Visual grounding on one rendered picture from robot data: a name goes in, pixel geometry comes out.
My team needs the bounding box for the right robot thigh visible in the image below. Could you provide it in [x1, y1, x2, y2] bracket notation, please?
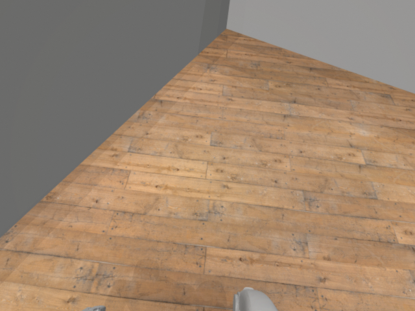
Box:
[233, 289, 278, 311]

